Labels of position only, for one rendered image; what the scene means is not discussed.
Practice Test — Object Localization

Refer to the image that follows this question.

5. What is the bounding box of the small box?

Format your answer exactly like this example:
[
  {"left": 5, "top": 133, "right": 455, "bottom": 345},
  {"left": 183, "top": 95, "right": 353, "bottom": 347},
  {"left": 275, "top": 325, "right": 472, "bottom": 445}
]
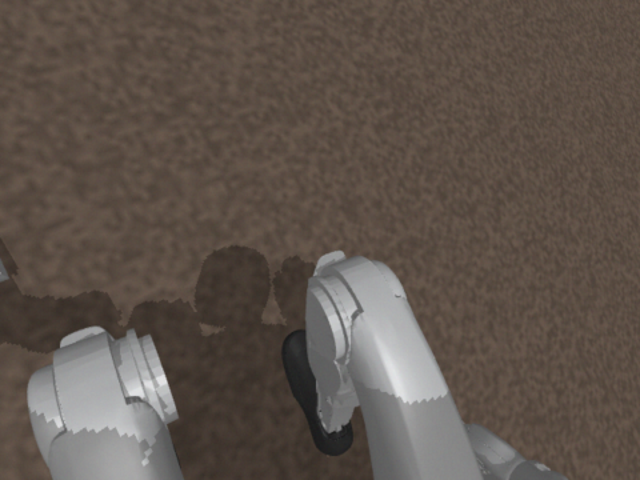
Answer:
[{"left": 0, "top": 259, "right": 10, "bottom": 282}]

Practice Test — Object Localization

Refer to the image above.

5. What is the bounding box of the right robot foot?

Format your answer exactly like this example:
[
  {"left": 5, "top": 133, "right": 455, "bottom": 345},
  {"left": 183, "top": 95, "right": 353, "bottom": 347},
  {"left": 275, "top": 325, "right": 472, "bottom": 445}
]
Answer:
[{"left": 282, "top": 330, "right": 353, "bottom": 456}]

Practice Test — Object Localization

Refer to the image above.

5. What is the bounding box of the right robot arm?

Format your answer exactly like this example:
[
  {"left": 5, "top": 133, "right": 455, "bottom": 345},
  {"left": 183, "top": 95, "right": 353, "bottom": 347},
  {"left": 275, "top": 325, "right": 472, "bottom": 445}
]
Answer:
[{"left": 509, "top": 460, "right": 568, "bottom": 480}]

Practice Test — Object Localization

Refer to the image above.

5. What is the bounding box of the right robot hand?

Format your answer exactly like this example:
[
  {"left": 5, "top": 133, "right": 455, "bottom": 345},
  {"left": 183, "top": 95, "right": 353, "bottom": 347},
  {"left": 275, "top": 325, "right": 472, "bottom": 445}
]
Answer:
[{"left": 463, "top": 422, "right": 527, "bottom": 480}]

